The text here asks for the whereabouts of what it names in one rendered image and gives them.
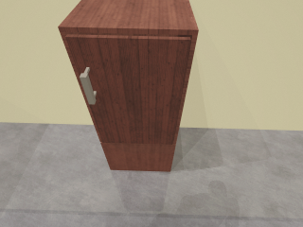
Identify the handle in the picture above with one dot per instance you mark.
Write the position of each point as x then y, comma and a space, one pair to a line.
87, 87

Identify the cupboard door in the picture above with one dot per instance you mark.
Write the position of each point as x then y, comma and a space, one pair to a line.
139, 82

